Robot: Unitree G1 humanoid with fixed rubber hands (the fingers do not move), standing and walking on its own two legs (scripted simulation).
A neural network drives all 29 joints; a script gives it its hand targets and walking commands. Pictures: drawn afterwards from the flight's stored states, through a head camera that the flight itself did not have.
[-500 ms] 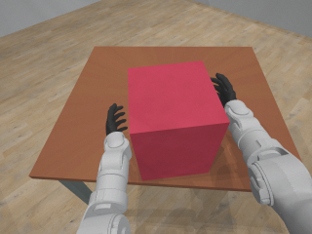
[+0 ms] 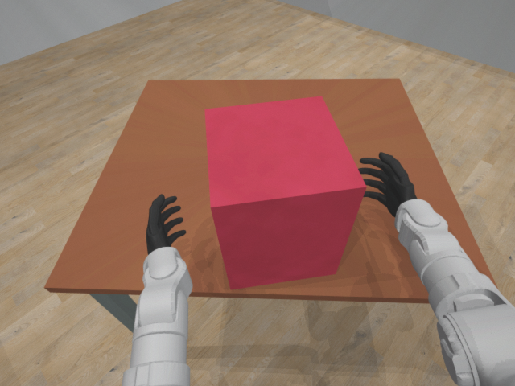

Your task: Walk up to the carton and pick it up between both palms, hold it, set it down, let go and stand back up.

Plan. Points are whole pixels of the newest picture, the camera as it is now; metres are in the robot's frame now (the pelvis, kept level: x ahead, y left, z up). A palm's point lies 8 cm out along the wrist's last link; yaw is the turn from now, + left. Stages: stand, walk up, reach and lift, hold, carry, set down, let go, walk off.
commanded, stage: set down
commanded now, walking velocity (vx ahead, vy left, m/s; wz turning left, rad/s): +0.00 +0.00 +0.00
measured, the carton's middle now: (274, 196) +0.41 +0.06 +0.04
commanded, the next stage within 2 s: none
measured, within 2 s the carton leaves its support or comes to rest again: neither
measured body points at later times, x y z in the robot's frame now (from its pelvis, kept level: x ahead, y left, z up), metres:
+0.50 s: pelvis +0.00 +0.00 +0.00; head +0.01 +0.00 +0.45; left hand +0.26 +0.22 +0.05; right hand +0.36 -0.19 +0.05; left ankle +0.03 +0.17 -0.74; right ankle +0.02 -0.11 -0.75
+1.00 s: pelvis -0.01 +0.00 +0.00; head +0.00 +0.01 +0.45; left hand +0.22 +0.21 +0.05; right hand +0.30 -0.22 +0.03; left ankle +0.03 +0.17 -0.74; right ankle +0.02 -0.11 -0.75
